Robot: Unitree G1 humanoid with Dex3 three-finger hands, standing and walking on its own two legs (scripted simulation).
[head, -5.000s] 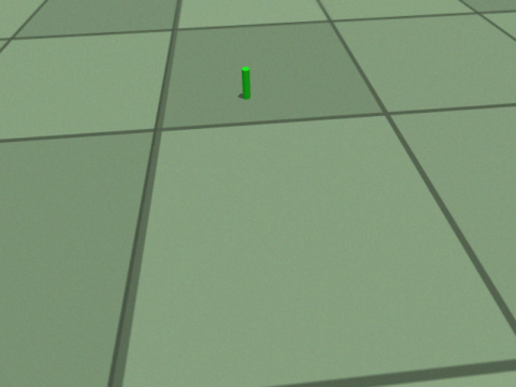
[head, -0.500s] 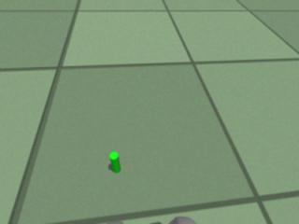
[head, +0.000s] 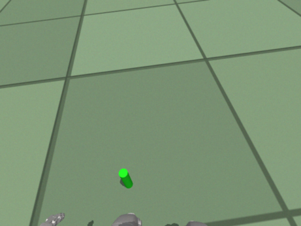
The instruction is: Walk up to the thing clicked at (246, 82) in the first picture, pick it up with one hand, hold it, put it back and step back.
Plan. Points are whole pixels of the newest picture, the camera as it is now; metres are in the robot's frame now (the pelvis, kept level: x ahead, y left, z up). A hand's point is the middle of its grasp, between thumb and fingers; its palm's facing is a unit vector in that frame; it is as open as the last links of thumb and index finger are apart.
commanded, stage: walk up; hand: left
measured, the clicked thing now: (126, 179) +0.44 +0.22 -0.65
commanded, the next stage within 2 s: stand in 1.42 s
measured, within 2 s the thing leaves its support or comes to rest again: neither
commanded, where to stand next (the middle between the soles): +0.09 +0.01 m, yaw +0 degrees
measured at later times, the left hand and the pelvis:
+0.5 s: hand out of the picture +0.09 +0.28 -0.15, palm faces +0.01 -0.94 -0.33, open 7.4 cm; pelvis +0.04 +0.02 +0.01, yaw +1 degrees
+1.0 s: hand out of the picture +0.13 +0.26 -0.13, palm faces +0.00 -0.95 -0.33, open 7.4 cm; pelvis +0.04 +0.01 +0.02, yaw +1 degrees
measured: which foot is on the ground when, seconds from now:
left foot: up 0.00-0.06, down 0.08-1.00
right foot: down 0.00-1.00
